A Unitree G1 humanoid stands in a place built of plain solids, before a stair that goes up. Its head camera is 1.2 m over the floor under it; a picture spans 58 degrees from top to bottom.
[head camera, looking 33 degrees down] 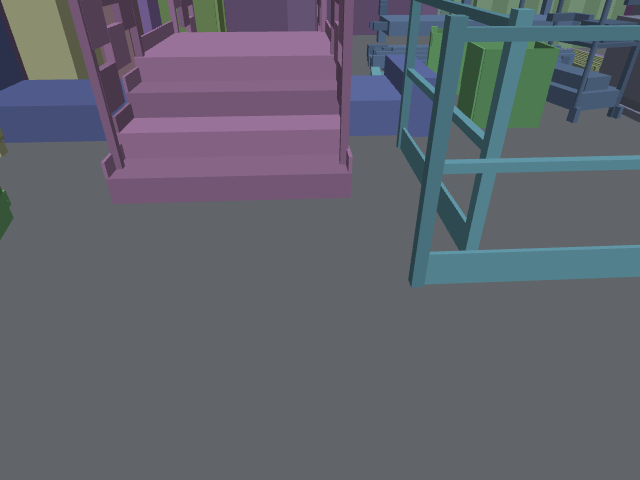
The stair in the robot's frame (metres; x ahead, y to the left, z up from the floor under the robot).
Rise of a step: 0.16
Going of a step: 0.30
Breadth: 1.40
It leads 3 degrees to the left of straight ahead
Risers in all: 4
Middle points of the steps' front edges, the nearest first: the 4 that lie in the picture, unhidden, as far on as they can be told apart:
2.27 0.51 0.16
2.57 0.53 0.32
2.87 0.55 0.48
3.17 0.56 0.64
